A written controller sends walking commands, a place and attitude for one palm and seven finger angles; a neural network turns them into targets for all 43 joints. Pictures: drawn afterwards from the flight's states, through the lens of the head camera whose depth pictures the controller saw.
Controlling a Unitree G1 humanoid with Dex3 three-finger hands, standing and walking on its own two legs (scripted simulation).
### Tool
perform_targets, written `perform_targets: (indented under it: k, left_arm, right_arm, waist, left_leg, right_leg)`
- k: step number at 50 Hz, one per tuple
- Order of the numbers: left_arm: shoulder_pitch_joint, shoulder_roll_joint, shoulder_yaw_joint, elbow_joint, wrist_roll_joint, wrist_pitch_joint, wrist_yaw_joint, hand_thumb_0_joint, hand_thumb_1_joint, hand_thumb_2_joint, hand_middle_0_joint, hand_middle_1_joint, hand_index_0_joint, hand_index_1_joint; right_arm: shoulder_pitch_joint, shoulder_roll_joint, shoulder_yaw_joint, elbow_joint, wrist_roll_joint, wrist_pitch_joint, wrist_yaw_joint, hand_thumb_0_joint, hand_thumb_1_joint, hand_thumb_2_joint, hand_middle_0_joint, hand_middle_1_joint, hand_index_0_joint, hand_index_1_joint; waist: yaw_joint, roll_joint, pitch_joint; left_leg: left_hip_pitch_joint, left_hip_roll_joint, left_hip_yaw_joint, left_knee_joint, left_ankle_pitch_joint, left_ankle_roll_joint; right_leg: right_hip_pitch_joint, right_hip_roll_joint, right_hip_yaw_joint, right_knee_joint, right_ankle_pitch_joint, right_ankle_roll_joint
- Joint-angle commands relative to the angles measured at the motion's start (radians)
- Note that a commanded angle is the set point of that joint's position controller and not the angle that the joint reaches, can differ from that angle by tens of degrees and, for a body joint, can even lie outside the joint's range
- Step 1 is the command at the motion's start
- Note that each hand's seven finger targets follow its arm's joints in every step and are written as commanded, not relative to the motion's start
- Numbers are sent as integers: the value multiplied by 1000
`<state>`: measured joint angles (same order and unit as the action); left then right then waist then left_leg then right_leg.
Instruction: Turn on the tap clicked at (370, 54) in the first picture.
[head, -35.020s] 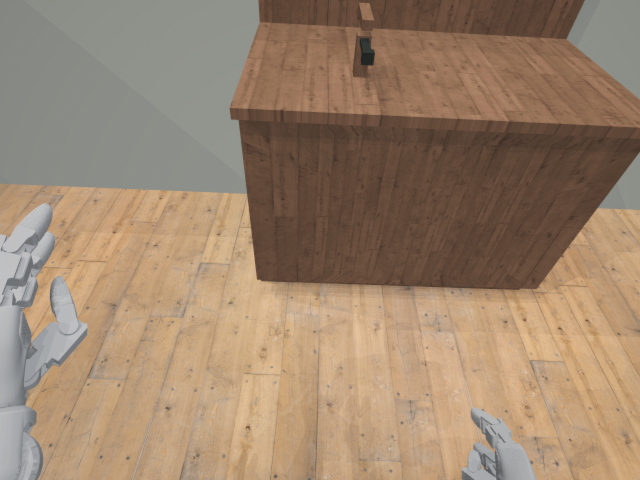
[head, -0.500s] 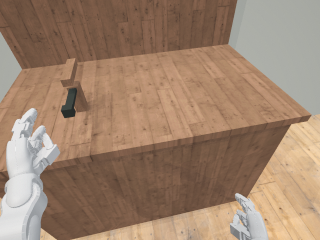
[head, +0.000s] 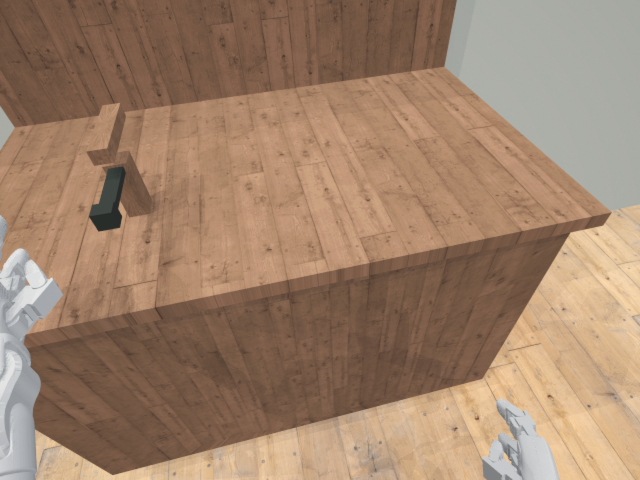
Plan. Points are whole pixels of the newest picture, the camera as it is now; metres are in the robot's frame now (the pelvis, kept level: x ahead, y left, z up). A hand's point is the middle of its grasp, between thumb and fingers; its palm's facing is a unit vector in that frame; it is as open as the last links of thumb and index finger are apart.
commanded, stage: reach beside the lever's end, fingers flat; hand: left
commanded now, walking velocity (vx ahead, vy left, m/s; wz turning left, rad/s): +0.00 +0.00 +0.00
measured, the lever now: (106, 216) +0.39 +0.34 +0.13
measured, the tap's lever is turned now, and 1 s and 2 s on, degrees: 0 0 0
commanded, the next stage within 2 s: push the lever round in 0.78 s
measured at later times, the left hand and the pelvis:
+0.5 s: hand (56, 266) +0.30 +0.36 +0.13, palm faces +0.58 -0.81 -0.07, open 7.8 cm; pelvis +0.00 +0.03 +0.00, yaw -1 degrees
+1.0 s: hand (65, 271) +0.29 +0.35 +0.13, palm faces +0.57 -0.82 -0.07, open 7.8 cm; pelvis +0.01 +0.03 +0.00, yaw +0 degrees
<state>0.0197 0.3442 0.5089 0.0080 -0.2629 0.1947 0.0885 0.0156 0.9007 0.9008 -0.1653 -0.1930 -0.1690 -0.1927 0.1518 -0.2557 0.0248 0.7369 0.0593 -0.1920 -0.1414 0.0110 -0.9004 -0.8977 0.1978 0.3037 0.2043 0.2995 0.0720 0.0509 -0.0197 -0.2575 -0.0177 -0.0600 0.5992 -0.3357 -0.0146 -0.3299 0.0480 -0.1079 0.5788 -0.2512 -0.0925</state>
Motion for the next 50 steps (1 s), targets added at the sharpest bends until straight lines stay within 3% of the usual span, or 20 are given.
perform_targets:
  k: [1, 3, 4, 6, 8, 11, 14, 16, 17, 19, 21, 25, 26, 30, 31, 32, 34, 38, 41, 50]
  left_arm:
    - [-301, 306, 82, -148, 15, -102, -13, 0, 900, 900, -157, -170, -157, -170]
    - [-298, 328, 99, -107, 13, -114, -21, 0, 900, 900, -155, -165, -155, -165]
    - [-322, 357, 114, -101, 18, -123, -22, 0, 900, 900, -154, -163, -154, -163]
    - [-334, 336, 99, -66, 16, -133, -29, 0, 900, 900, -153, -157, -153, -157]
    - [-354, 334, 95, -32, 16, -143, -32, 0, 900, 900, -151, -152, -151, -152]
    - [-365, 374, 128, 4, 23, -152, -34, 0, 900, 900, -150, -150, -150, -150]
    - [-353, 406, 157, 2, 30, -164, -36, 0, 900, 900, -150, -150, -150, -150]
    - [-362, 349, 108, 17, 35, -173, -41, 0, 900, 900, -150, -150, -150, -150]
    - [-387, 358, 108, 16, 37, -183, -40, 0, 900, 900, -150, -150, -150, -150]
    - [-393, 375, 124, 1, 36, -205, -37, 0, 900, 900, -150, -150, -150, -150]
    - [-356, 306, 74, -37, 30, -222, -46, 0, 900, 900, -150, -150, -150, -150]
    - [-340, 281, 51, -86, 30, -228, -42, 0, 900, 900, -150, -150, -150, -150]
    - [-287, 273, 63, -52, 25, -215, -40, 0, 900, 900, -150, -150, -150, -150]
    - [-329, 310, 93, -91, 33, -192, -20, 0, 900, 900, -150, -150, -150, -150]
    - [-292, 291, 89, -116, 37, -190, -13, 0, 900, 900, -150, -150, -150, -150]
    - [-294, 254, 50, -139, 38, -190, -11, 0, 900, 900, -150, -150, -150, -150]
    - [-304, 257, 48, -189, 47, -201, 2, 0, 900, 900, -150, -150, -150, -150]
    - [-297, 237, 38, -108, 42, -184, -4, 0, 900, 900, -150, -150, -150, -150]
    - [-333, 223, 16, -131, 42, -171, -13, 0, 900, 900, -150, -150, -150, -150]
    - [-372, 241, 18, -123, 50, -157, -5, 0, 900, 900, -150, -150, -150, -150]
  right_arm:
    - [-113, -101, -33, -152, -3, -69, -9, 0, -900, -900, 200, 300, 200, 300]
    - [-101, -110, -35, -153, -5, -68, -9, 0, -900, -900, 200, 300, 200, 300]
    - [-99, -113, -37, -152, -2, -69, -8, 0, -900, -900, 200, 300, 200, 300]
    - [-91, -110, -37, -157, -3, -69, -7, 0, -900, -900, 200, 300, 200, 300]
    - [-84, -113, -36, -159, -1, -71, -8, 0, -900, -900, 200, 300, 200, 300]
    - [-69, -118, -40, -164, -4, -67, -5, 0, -900, -900, 200, 300, 200, 300]
    - [-57, -123, -42, -171, -5, -65, -2, 0, -900, -900, 200, 300, 200, 300]
    - [-48, -118, -38, -177, -6, -67, 0, 0, -900, -900, 200, 300, 200, 300]
    - [-41, -124, -38, -172, -7, -68, -1, 0, -900, -900, 200, 300, 200, 300]
    - [-35, -130, -42, -174, -10, -73, -1, 0, -900, -900, 200, 300, 200, 300]
    - [-30, -124, -43, -188, -14, -81, 2, 0, -900, -900, 200, 300, 200, 300]
    - [-34, -123, -43, -187, -15, -93, 2, 0, -900, -900, 200, 300, 200, 300]
    - [-29, -125, -44, -184, -14, -92, 2, 0, -900, -900, 200, 300, 200, 300]
    - [-49, -121, -39, -186, -15, -84, -1, 0, -900, -900, 200, 300, 200, 300]
    - [-49, -113, -41, -193, -18, -85, 2, 0, -900, -900, 200, 300, 200, 300]
    - [-56, -110, -36, -195, -18, -86, 3, 0, -900, -900, 200, 300, 200, 300]
    - [-53, -112, -38, -189, -24, -90, 4, 0, -900, -900, 200, 300, 200, 300]
    - [-54, -113, -34, -173, -21, -80, -2, 0, -900, -900, 200, 300, 200, 300]
    - [-69, -107, -32, -177, -16, -77, -9, 0, -900, -900, 200, 300, 200, 300]
    - [-78, -104, -26, -174, -18, -68, -11, 0, -900, -900, 200, 300, 200, 300]
  waist:
    - [-13, 22, -170]
    - [-11, -24, -190]
    - [-14, -8, -198]
    - [-13, -27, -210]
    - [-13, -12, -186]
    - [-7, -21, -224]
    - [4, 35, -247]
    - [-7, 51, -221]
    - [-18, 44, -217]
    - [-15, 29, -227]
    - [-7, 33, -260]
    - [-5, 68, -238]
    - [0, 19, -221]
    - [4, 32, -210]
    - [18, 53, -236]
    - [8, 84, -222]
    - [7, 86, -240]
    - [-13, 3, -174]
    - [-12, 42, -188]
    - [-12, 31, -206]
  left_leg:
    - [-160, -15, 13, -61, 98, 36]
    - [-183, -14, 10, -50, 98, 37]
    - [-180, -13, 10, -44, 104, 38]
    - [-190, -12, 12, -46, 101, 37]
    - [-196, -13, 10, -50, 93, 37]
    - [-203, -12, 10, -47, 122, 39]
    - [-182, -13, 11, -48, 168, 37]
    - [-162, -14, 13, -65, 176, 35]
    - [-156, -12, 8, -66, 169, 35]
    - [-144, -9, 1, -65, 184, 34]
    - [-107, -9, -1, -72, 227, 27]
    - [-75, -4, -13, -85, 241, 12]
    - [-90, -2, -13, -90, 224, 13]
    - [-96, -3, -16, -105, 224, 6]
    - [-79, -3, -15, -107, 251, -2]
    - [-66, -3, -11, -103, 258, -6]
    - [-38, 0, -12, -94, 305, -13]
    - [-76, 2, -15, -104, 223, -4]
    - [-62, -3, -9, -109, 211, -3]
    - [-75, -6, -3, -100, 208, 10]
  right_leg:
    - [202, -105, 207, -126, 20, 90]
    - [208, -107, 214, -113, 37, 96]
    - [208, -106, 215, -107, 49, 94]
    - [208, -105, 211, -101, 47, 97]
    - [181, -96, 199, -99, 18, 88]
    - [198, -94, 190, -80, 62, 87]
    - [203, -81, 166, -56, 124, 75]
    - [165, -63, 131, -48, 123, 69]
    - [146, -56, 123, -47, 112, 68]
    - [146, -51, 116, -42, 122, 64]
    - [148, -43, 98, -28, 156, 61]
    - [116, -38, 84, -32, 141, 53]
    - [115, -36, 79, -36, 127, 56]
    - [127, -41, 79, -47, 117, 52]
    - [140, -39, 74, -40, 128, 50]
    - [122, -38, 73, -39, 131, 50]
    - [127, -34, 72, -35, 162, 47]
    - [98, -32, 68, -50, 112, 53]
    - [107, -37, 73, -56, 107, 51]
    - [136, -44, 85, -63, 126, 56]
